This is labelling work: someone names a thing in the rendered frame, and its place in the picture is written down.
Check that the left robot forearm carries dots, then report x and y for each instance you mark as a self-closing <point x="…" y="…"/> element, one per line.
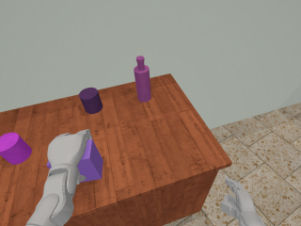
<point x="56" y="206"/>

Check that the left robot hand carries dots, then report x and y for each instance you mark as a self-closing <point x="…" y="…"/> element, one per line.
<point x="67" y="149"/>

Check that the sponge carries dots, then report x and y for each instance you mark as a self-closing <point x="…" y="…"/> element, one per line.
<point x="91" y="163"/>

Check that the right robot hand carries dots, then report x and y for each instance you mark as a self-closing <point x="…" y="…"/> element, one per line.
<point x="233" y="206"/>

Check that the table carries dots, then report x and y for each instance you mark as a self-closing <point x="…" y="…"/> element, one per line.
<point x="160" y="158"/>

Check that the right robot forearm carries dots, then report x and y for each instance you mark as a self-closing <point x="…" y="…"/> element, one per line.
<point x="250" y="218"/>

